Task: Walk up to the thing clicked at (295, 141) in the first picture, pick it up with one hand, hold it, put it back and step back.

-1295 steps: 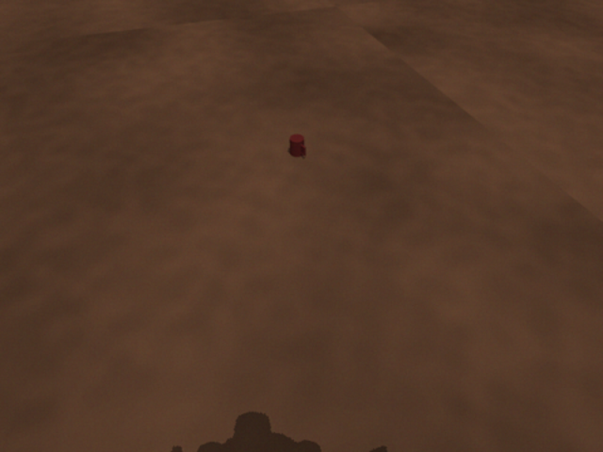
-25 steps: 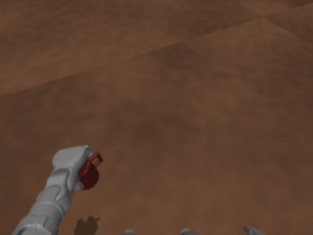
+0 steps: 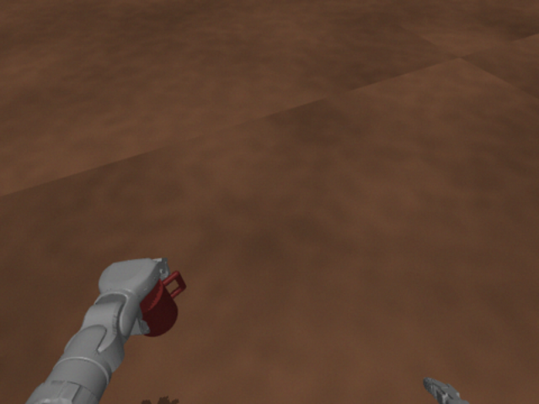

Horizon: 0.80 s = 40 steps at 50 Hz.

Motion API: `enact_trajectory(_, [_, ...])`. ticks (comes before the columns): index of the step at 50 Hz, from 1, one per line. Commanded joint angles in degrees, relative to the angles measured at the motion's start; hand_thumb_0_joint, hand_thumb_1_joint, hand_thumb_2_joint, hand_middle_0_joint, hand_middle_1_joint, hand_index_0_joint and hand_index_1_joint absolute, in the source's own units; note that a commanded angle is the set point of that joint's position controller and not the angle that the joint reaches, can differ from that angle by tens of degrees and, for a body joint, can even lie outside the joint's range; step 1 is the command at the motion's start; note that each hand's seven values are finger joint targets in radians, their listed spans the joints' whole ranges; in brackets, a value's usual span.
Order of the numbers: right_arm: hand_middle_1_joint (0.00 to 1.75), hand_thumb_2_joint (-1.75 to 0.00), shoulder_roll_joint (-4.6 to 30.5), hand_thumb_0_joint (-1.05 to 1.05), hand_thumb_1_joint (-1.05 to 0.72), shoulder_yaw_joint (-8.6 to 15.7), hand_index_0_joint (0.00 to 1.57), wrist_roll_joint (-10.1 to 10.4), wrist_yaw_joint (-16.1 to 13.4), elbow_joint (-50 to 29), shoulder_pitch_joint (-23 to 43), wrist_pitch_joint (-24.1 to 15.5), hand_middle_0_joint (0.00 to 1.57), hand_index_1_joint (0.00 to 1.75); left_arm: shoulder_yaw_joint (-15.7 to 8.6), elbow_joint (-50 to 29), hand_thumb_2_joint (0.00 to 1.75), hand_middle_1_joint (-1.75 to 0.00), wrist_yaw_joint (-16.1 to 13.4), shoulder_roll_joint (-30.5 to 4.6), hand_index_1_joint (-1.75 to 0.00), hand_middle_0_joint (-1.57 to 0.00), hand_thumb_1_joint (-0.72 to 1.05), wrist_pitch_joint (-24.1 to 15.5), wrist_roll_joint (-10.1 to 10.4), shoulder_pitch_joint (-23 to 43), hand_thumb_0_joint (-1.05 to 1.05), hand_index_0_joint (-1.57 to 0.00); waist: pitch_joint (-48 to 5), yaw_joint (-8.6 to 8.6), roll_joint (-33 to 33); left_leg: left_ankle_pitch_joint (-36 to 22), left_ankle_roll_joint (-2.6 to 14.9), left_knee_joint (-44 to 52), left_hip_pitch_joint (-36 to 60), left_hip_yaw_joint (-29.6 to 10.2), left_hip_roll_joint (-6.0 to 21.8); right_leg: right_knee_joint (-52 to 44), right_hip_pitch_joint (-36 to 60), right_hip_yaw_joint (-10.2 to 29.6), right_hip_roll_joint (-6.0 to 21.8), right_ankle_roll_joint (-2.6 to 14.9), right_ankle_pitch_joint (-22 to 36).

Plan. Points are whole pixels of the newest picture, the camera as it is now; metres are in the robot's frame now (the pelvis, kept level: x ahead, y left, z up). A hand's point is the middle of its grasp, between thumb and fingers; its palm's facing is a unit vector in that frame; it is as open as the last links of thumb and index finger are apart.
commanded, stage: hold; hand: left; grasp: from above
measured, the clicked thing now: (157, 298) +0.33 +0.21 -0.09
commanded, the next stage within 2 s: crouch in 1.50 s
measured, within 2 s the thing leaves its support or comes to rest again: neither
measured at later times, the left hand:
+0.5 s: hand (134, 315) +0.28 +0.22 -0.03, palm faces -0.44 -0.06 -0.89, open 10.4 cm
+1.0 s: hand (140, 305) +0.29 +0.21 -0.01, palm faces -0.43 -0.07 -0.90, open 10.4 cm
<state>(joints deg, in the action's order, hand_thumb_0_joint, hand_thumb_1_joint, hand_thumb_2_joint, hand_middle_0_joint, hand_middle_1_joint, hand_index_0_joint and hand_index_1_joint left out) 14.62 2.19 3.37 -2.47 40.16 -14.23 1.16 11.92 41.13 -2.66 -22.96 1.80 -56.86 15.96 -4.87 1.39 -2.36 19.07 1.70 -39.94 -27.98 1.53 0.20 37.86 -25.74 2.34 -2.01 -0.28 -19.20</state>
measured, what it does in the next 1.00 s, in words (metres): stands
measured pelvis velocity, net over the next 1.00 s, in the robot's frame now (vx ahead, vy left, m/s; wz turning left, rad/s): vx -0.01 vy -0.01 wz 0.00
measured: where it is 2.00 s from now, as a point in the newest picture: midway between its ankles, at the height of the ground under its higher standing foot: outside the picture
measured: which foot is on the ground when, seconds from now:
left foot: down 0.00-1.00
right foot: down 0.00-1.00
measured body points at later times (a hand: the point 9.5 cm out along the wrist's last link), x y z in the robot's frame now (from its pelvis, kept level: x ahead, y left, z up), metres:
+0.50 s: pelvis -0.01 +0.00 +0.01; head +0.00 -0.02 +0.46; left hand +0.30 +0.22 +0.02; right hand +0.12 -0.25 -0.10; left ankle +0.01 +0.10 -0.72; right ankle +0.00 -0.13 -0.72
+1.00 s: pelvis -0.01 -0.01 +0.02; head +0.01 -0.03 +0.47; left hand +0.31 +0.21 +0.04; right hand +0.15 -0.26 -0.10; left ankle +0.01 +0.10 -0.72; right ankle +0.00 -0.13 -0.72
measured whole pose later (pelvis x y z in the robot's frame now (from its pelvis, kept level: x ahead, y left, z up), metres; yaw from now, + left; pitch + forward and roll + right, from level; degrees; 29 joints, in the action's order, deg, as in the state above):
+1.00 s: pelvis -0.01 -0.01 +0.02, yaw +0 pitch +2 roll +0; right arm 14.8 0.9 4.5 -3.7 38.9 -10.5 2.5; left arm 12.9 32.3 2.4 -23.2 1.6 -55.7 12.8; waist -1.3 -0.5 -3.0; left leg 13.7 1.0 -29.0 -17.3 1.6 -0.1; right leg 29.0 -16.1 2.6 -1.7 0.4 -14.8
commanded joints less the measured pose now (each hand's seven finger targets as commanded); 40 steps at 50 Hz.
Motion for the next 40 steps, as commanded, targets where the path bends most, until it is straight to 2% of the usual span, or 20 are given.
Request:
enact_trajectory(1, [0.30, -0.90, 8.3, 0.00, -0.90, 2.7, 0.20, 0.3, -0.6, -7.1, 1.5, -2.1, 0.20, 0.30, -5.2, -11.8, 0.95, -1.01, -1.2, -11.5, -0.96, -0.87, 0.56, -0.1, 0.1, 16.9, 0.00, -0.91, -13.9, -0.07, 0.1, -17.5, -0.50, 5.7, 11.9, -0.9, -1.0, -5.5, 5.2, -0.3, -1.1, 1.25, 15.9])
enact_trajectory(8, [0.30, -0.90, 8.3, 0.00, -0.91, 2.4, 0.20, 0.5, -0.6, -8.2, 3.0, -1.8, 0.20, 0.30, -4.9, -14.0, 0.98, -0.99, -0.6, -11.3, -0.96, -0.89, 0.57, 0.0, 0.0, 17.4, 0.00, -0.92, -12.3, -0.60, 0.0, -15.1, -0.82, 8.6, 13.4, -1.3, -0.5, -7.0, 5.9, -0.7, -1.3, 1.66, 13.1])
enact_trajectory(9, [0.30, -0.90, 8.3, 0.00, -0.90, 2.4, 0.20, 0.6, -0.5, -8.2, 2.9, -1.8, 0.20, 0.30, -4.9, -14.6, 0.99, -1.00, -0.5, -11.2, -0.97, -0.88, 0.57, -0.1, 0.1, 18.0, 0.00, -0.92, -12.4, -0.24, -0.4, -15.2, -0.90, 8.8, 13.8, -1.5, -0.4, -6.8, 5.8, -0.6, -1.3, 1.69, 13.0])
enact_trajectory(14, [0.30, -0.90, 8.3, 0.00, -0.90, 2.1, 0.20, 0.6, -0.6, -8.5, 3.9, -1.8, 0.20, 0.30, -4.9, -15.2, 1.03, -1.05, 0.6, -11.3, -1.01, -0.87, 0.57, -0.2, 0.3, 17.4, 0.00, -0.91, -11.4, -0.95, -0.8, -13.7, -1.08, 10.4, 14.8, -1.8, -0.1, -8.0, 6.4, -0.6, -1.1, 1.74, 11.5])
enact_trajectory(15, [0.30, -0.90, 8.1, 0.00, -0.90, 2.0, 0.20, 0.5, -0.6, -8.3, 3.9, -1.9, 0.20, 0.30, -4.9, -14.7, 1.02, -1.04, 0.9, -11.2, -1.00, -0.87, 0.56, -0.1, 0.3, 16.4, 0.00, -0.90, -11.7, -0.64, -0.1, -14.2, -0.90, 10.3, 15.2, -1.9, -0.2, -8.1, 6.6, -0.5, -1.0, 1.65, 12.0])
enact_trajectory(16, [0.30, -0.90, 8.4, 0.00, -0.90, 2.0, 0.20, 0.6, -0.6, -8.4, 4.0, -1.9, 0.20, 0.30, -4.7, -16.4, 1.02, -1.03, 1.0, -11.5, -0.99, -0.88, 0.57, -0.3, 0.6, 18.1, 0.00, -0.91, -12.0, -0.69, -0.7, -14.1, -1.09, 10.7, 15.4, -2.2, 0.1, -8.2, 6.8, -0.6, -1.0, 1.68, 11.9])
enact_trajectory(17, [0.30, -0.90, 8.3, 0.00, -0.91, 1.8, 0.20, 0.8, -0.7, -8.7, 4.7, -2.0, 0.20, 0.30, -4.7, -15.2, 1.01, -1.04, 1.0, -11.3, -1.00, -0.88, 0.58, -0.3, 0.6, 16.5, 0.00, -0.92, -10.3, -1.23, -0.3, -12.8, -1.11, 11.3, 14.7, -2.3, 0.0, -8.6, 6.9, -0.6, -1.0, 1.70, 10.8])
enact_trajectory(19, [0.30, -0.90, 8.1, 0.00, -0.91, 1.9, 0.20, 0.7, -0.7, -9.0, 4.9, -2.0, 0.20, 0.30, -5.2, -15.4, 1.01, -1.03, 1.2, -11.1, -0.99, -0.88, 0.56, -0.6, 0.5, 15.9, 0.00, -0.91, -10.1, -1.27, 0.0, -12.0, -0.97, 11.6, 15.0, -1.8, -0.3, -9.4, 7.1, -0.4, -0.9, 1.64, 10.0])
enact_trajectory(21, [0.30, -0.90, 7.9, 0.00, -0.90, 1.5, 0.20, 0.7, -0.8, -9.0, 5.4, -2.1, 0.20, 0.30, -5.0, -16.9, 0.98, -1.05, 1.2, -11.2, -1.00, -0.86, 0.57, -0.7, 0.9, 17.1, 0.00, -0.90, -10.1, -1.04, 0.3, -10.9, -0.92, 12.0, 14.8, -1.9, -0.3, -9.7, 7.4, -0.3, -0.8, 1.55, 9.4])
enact_trajectory(22, [0.30, -0.90, 7.8, 0.00, -0.91, 1.5, 0.20, 0.7, -0.8, -9.2, 5.6, -2.1, 0.20, 0.30, -5.2, -15.8, 0.98, -1.03, 1.2, -11.1, -0.99, -0.87, 0.57, -0.5, 0.7, 15.5, 0.00, -0.91, -9.2, -1.28, 0.1, -10.5, -0.85, 12.0, 14.6, -1.5, -0.6, -10.3, 7.4, -0.2, -0.6, 1.53, 8.9])
enact_trajectory(24, [0.30, -0.90, 7.8, 0.00, -0.91, 1.5, 0.20, 0.8, -0.9, -9.1, 5.6, -2.1, 0.20, 0.30, -5.4, -17.4, 0.98, -1.02, 1.2, -11.3, -0.98, -0.87, 0.57, -0.8, 0.8, 16.5, 0.00, -0.91, -10.3, -1.09, 1.0, -11.5, -0.69, 11.7, 15.4, -1.1, -0.8, -10.6, 7.6, 0.0, -0.7, 1.33, 9.6])
enact_trajectory(28, [0.30, -0.90, 8.0, 0.00, -0.90, 1.4, 0.20, 0.7, -1.0, -9.0, 6.4, -2.2, 0.20, 0.30, -5.7, -17.9, 0.99, -1.03, 1.3, -12.0, -0.99, -0.87, 0.58, -1.0, 0.8, 16.8, 0.00, -0.92, -9.9, -1.30, -0.4, -10.1, -0.98, 13.0, 16.4, -1.7, -0.3, -10.7, 7.7, -0.2, -0.7, 1.53, 8.5])
enact_trajectory(31, [0.30, -0.90, 7.8, 0.00, -0.91, 1.3, 0.20, 0.9, -1.1, -9.4, 7.2, -2.2, 0.20, 0.30, -5.3, -17.8, 0.98, -1.03, 1.5, -11.4, -0.99, -0.87, 0.57, -1.0, 1.2, 15.4, 0.00, -0.91, -9.3, -1.43, 0.4, -10.4, -0.86, 13.4, 16.6, -1.5, -0.5, -11.4, 8.1, -0.2, -0.6, 1.40, 8.5])
enact_trajectory(33, [0.30, -0.90, 7.7, 0.00, -0.91, 1.3, 0.20, 0.9, -1.2, -9.4, 7.1, -2.1, 0.20, 0.30, -6.1, -18.7, 0.99, -1.02, 1.4, -11.9, -0.98, -0.86, 0.55, -1.0, 1.6, 15.3, 0.00, -0.90, -9.4, -1.56, 1.3, -10.8, -0.59, 13.2, 16.8, -0.9, -0.9, -12.2, 9.0, 0.0, -0.4, 1.17, 8.9])
enact_trajectory(37, [0.30, -0.90, 7.5, 0.00, -0.91, 1.1, 0.20, 1.0, -1.4, -9.1, 7.7, -2.0, 0.20, 0.30, -6.0, -19.2, 0.96, -1.01, 1.6, -12.1, -0.97, -0.86, 0.54, -0.7, 1.6, 15.1, 0.00, -0.90, -9.9, -1.61, 1.8, -12.4, -0.28, 13.1, 17.5, -0.3, -1.3, -12.8, 10.3, 0.2, -0.1, 0.83, 10.8])
enact_trajectory(38, [0.30, -0.90, 7.3, 0.00, -0.91, 1.0, 0.20, 1.0, -1.4, -9.1, 7.6, -2.0, 0.20, 0.30, -5.4, -19.7, 0.95, -0.99, 1.7, -11.5, -0.96, -0.85, 0.52, -0.6, 1.4, 15.3, 0.00, -0.88, -10.4, -1.13, 1.7, -13.2, -0.23, 13.0, 17.9, -0.3, -1.2, -12.6, 10.2, 0.3, -0.1, 0.80, 11.8])
enact_trajectory(39, [0.30, -0.90, 7.5, 0.00, -0.91, 1.2, 0.20, 1.1, -1.5, -9.0, 7.6, -1.9, 0.20, 0.30, -6.2, -19.4, 0.95, -0.99, 1.7, -12.5, -0.96, -0.84, 0.52, -0.6, 1.5, 15.1, 0.00, -0.88, -10.2, -1.77, 1.6, -13.6, -0.32, 13.2, 17.9, -0.3, -1.2, -12.8, 10.5, 0.2, -0.1, 0.80, 11.9])
enact_trajectory(40, [0.30, -0.90, 7.5, 0.00, -0.91, 1.2, 0.20, 1.1, -1.5, -8.9, 7.9, -1.8, 0.20, 0.30, -5.9, -19.4, 0.94, -0.99, 1.9, -12.3, -0.96, -0.84, 0.51, -0.7, 1.1, 14.8, 0.00, -0.88, -10.4, -1.52, 1.5, -13.8, -0.23, 13.2, 18.3, -0.2, -1.3, -12.9, 10.7, 0.2, 0.0, 0.77, 12.3])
